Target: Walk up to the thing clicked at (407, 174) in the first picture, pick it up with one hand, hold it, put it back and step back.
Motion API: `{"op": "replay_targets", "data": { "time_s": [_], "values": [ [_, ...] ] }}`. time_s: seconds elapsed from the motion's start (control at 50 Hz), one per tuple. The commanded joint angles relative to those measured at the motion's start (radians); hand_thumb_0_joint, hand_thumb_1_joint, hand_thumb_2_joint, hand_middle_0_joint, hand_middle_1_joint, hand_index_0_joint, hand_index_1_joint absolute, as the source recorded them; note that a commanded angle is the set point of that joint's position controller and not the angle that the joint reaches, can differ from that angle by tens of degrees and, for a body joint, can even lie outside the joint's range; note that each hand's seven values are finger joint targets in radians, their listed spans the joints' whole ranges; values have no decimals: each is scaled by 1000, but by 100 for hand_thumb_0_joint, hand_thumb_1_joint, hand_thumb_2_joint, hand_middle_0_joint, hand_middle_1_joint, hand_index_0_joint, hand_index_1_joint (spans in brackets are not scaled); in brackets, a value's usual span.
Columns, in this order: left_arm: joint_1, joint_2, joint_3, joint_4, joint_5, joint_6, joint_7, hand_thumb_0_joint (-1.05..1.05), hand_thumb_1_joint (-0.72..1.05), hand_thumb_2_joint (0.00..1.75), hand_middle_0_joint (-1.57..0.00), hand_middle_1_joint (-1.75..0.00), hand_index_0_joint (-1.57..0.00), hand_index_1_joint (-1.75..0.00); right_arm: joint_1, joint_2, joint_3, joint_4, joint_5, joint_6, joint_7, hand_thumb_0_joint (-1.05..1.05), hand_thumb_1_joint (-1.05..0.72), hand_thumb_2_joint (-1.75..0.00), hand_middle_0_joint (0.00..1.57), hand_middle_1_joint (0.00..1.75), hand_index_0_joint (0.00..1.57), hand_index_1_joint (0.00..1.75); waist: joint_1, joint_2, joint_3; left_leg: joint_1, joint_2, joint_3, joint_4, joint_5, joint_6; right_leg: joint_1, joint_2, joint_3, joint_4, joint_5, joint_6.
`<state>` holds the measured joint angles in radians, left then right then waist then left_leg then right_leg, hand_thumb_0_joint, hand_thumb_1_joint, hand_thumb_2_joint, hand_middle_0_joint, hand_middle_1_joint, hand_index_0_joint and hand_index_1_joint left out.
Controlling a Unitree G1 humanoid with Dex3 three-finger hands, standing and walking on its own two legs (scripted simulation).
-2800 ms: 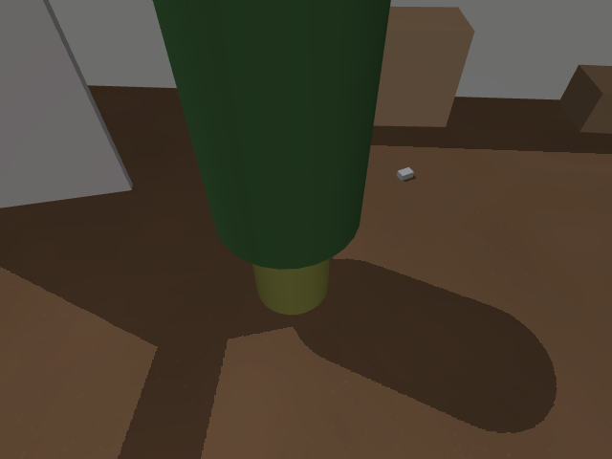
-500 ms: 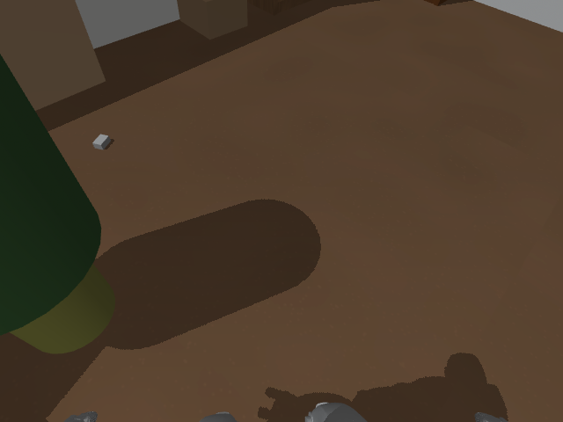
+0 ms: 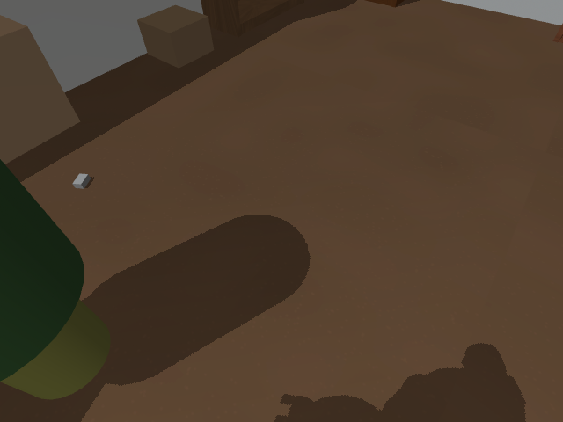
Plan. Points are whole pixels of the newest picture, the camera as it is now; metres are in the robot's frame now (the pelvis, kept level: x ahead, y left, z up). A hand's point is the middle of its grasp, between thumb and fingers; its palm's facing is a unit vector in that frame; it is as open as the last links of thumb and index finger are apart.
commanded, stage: walk up
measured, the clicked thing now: (81, 181) +1.27 +1.09 -0.74
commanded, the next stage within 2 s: stand in 0.34 s
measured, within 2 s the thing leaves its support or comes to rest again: neither
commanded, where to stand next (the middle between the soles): +0.07 +0.02 m, yaw -1 degrees
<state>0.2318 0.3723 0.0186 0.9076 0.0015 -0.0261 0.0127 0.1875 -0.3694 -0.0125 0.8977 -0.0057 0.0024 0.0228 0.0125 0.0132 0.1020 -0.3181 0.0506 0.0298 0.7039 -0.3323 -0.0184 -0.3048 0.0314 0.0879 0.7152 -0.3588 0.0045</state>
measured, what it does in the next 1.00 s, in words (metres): stands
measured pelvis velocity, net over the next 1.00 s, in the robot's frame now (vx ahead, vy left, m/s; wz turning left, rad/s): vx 0.02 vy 0.00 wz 0.01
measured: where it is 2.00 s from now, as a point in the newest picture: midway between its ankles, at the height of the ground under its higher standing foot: outside the picture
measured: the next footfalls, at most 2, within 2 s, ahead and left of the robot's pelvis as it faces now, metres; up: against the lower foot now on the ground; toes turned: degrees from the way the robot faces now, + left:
none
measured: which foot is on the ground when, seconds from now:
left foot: down 0.00-1.00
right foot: down 0.00-1.00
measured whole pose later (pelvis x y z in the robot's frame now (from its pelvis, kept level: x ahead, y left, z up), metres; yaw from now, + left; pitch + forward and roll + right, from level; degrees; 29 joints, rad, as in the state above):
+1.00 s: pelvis +0.02 +0.00 +0.03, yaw +0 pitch -2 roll +0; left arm 0.11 0.35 0.00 1.15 0.01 -0.02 0.00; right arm 0.08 -0.35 -0.01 1.15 0.00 -0.01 0.02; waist -0.01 0.00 0.05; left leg -0.14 0.03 0.03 0.33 -0.16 -0.02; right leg -0.13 0.00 0.09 0.34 -0.18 0.02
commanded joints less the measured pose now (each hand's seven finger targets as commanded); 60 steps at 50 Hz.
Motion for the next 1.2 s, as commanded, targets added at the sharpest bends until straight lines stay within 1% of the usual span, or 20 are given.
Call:
{"op": "replay_targets", "data": {
  "time_s": [0.0, 0.04, 0.1, 0.14, 0.3, 0.32, 0.36, 0.4, 0.48, 0.5, 0.62, 0.66, 0.7, 0.84, 0.96, 1.0, 1.04, 1.1, 1.16, 1.18],
  "values": [
    [5, 235, 54, -17, 4, -31, 6, 0, 90, 90, -20, -30, -20, -30, -90, -233, -53, -47, 1, -33, -13, 0, -90, -90, 20, 30, 20, 30, 10, 41, -78, -20, 96, -146, -226, -28, 86, 56, -77, 139, -201, 74, -84],
    [-48, 246, 50, -9, 3, -33, 4, 0, 90, 90, -20, -30, -20, -30, -88, -220, -47, -16, 0, -31, -12, 0, -90, -90, 20, 30, 20, 30, -12, 30, -62, 43, 62, -106, -227, -42, 68, -6, -103, 175, -234, 102, -90],
    [-84, 222, 38, 16, 0, -31, 3, 0, 90, 90, -20, -30, -20, -30, -89, -217, -45, 18, 2, -35, -11, 0, -90, -90, 20, 30, 20, 30, -17, 16, -89, 101, 90, -112, -276, 8, 79, 9, -83, 132, -238, 176, -71],
    [-84, 212, 34, 41, 0, -28, 3, 0, 90, 90, -20, -30, -20, -30, -111, -211, -42, 32, 3, -34, -10, 0, -90, -90, 20, 30, 20, 30, -6, 3, -89, 92, 100, -114, -295, 8, 82, 35, -75, 126, -253, 178, -64],
    [-146, 208, 26, 95, 1, -25, 1, 0, 90, 90, -20, -30, -20, -30, -138, -206, -42, 93, 4, -32, -11, 0, -90, -90, 20, 30, 20, 30, -23, -23, -124, 185, 90, -62, -323, 73, 65, 50, -94, 147, -311, 268, -52],
    [-167, 204, 19, 110, 5, -23, -4, 0, 90, 90, -20, -30, -20, -30, -131, -189, -36, 110, 6, -33, -15, 0, -90, -90, 20, 30, 20, 30, -35, -27, -141, 177, 88, -91, -361, 87, 57, 85, -121, 122, -347, 258, -39],
    [-166, 203, 15, 119, 6, -22, -7, 0, 90, 90, -20, -30, -20, -30, -152, -197, -36, 125, 5, -37, -17, 0, -90, -90, 20, 30, 20, 30, -25, -28, -138, 232, 86, -82, -362, 169, 45, 73, -122, 118, -366, 295, -31],
    [-183, 204, 13, 134, 3, -22, -6, 0, 90, 90, -20, -30, -20, -30, -137, -198, -36, 147, 2, -37, -18, 0, -90, -90, 20, 30, 20, 30, -33, -32, -143, 232, 86, -80, -372, 197, 41, 107, -125, 104, -378, 316, -26],
    [-189, 205, 15, 155, 3, -17, -5, 0, 90, 90, -20, -30, -20, -30, -145, -206, -38, 170, 0, -38, -20, 0, -90, -90, 20, 30, 20, 30, -30, -20, -146, 228, 89, -85, -404, 183, 38, 131, -127, 90, -398, 296, -25],
    [-190, 208, 14, 159, 0, -17, -5, 0, 90, 90, -20, -30, -20, -30, -143, -197, -36, 177, -1, -38, -19, 0, -90, -90, 20, 30, 20, 30, -28, -32, -124, 221, 84, -87, -416, 159, 33, 112, -126, 95, -412, 259, -24],
    [-189, 204, 16, 174, 3, -16, -5, 0, 90, 90, -20, -30, -20, -30, -147, -197, -37, 194, -3, -40, -19, 0, -90, -90, 20, 30, 20, 30, -27, -15, -133, 221, 86, -92, -434, 175, 30, 135, -129, 80, -418, 271, -23],
    [-189, 200, 17, 177, 5, -17, -5, 0, 90, 90, -20, -30, -20, -30, -150, -196, -37, 195, -3, -41, -20, 0, -90, -90, 20, 30, 20, 30, -27, -11, -145, 241, 92, -87, -419, 224, 34, 146, -138, 82, -419, 327, -23],
    [-188, 197, 18, 179, 4, -17, -4, 0, 90, 90, -20, -30, -20, -30, -145, -202, -38, 200, 0, -41, -22, 0, -90, -90, 20, 30, 20, 30, -29, -4, -151, 250, 91, -88, -417, 235, 34, 153, -137, 77, -420, 335, -21],
    [-178, 193, 16, 181, 6, -12, -3, 0, 90, 90, -20, -30, -20, -30, -159, -197, -40, 198, -3, -34, -22, 0, -90, -90, 20, 30, 20, 30, -25, -14, -119, 244, 89, -96, -434, 163, 32, 107, -129, 68, -440, 237, -20],
    [-168, 196, 18, 180, 5, -18, -1, 0, 90, 90, -20, -30, -20, -30, -145, -195, -41, 197, -1, -33, -21, 0, -90, -90, 20, 30, 20, 30, -32, -24, -159, 271, 89, -87, -409, 257, 38, 147, -142, 68, -430, 342, -21],
    [-165, 198, 18, 179, 3, -17, -1, 0, 90, 90, -20, -30, -20, -30, -144, -193, -38, 199, 0, -33, -21, 0, -90, -90, 20, 30, 20, 30, -30, -15, -141, 260, 85, -87, -413, 263, 36, 149, -142, 67, -436, 346, -19],
    [-163, 194, 18, 179, 4, -13, -2, 0, 90, 90, -20, -30, -20, -30, -150, -192, -38, 196, -3, -33, -23, 0, -90, -90, 20, 30, 20, 30, -27, 0, -129, 248, 85, -89, -422, 221, 34, 140, -138, 62, -441, 301, -19],
    [-161, 193, 17, 176, 6, -13, 0, 0, 90, 90, -20, -30, -20, -30, -151, -192, -38, 195, -2, -31, -22, 0, -90, -90, 20, 30, 20, 30, -26, -15, -132, 248, 85, -93, -420, 244, 34, 142, -137, 57, -441, 304, -16],
    [-158, 193, 16, 176, 7, -12, -1, 0, 90, 90, -20, -30, -20, -30, -157, -190, -38, 194, -1, -28, -22, 0, -90, -90, 20, 30, 20, 30, -25, -18, -118, 238, 85, -98, -424, 220, 34, 138, -137, 56, -446, 273, -19],
    [-157, 192, 18, 175, 5, -10, -1, 0, 90, 90, -20, -30, -20, -30, -147, -195, -38, 195, -2, -28, -22, 0, -90, -90, 20, 30, 20, 30, -26, 0, -120, 230, 80, -93, -428, 179, 35, 141, -140, 61, -453, 253, -18]
  ]
}}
